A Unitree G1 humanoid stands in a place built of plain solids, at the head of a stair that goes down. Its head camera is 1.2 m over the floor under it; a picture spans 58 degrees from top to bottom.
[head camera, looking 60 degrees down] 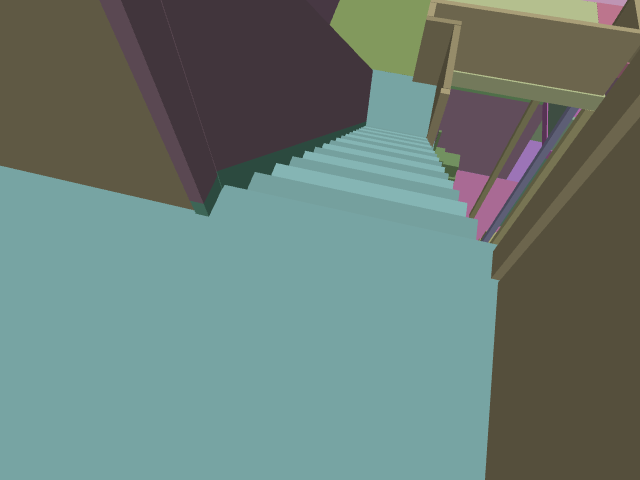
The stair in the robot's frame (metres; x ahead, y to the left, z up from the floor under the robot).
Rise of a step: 0.21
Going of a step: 0.23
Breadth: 0.91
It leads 15 degrees to the right of straight ahead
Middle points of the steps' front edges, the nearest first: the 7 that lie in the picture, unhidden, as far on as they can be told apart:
0.80 -0.11 0.00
1.02 -0.17 -0.21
1.25 -0.23 -0.42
1.47 -0.29 -0.63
1.69 -0.35 -0.83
1.92 -0.41 -1.04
2.14 -0.47 -1.25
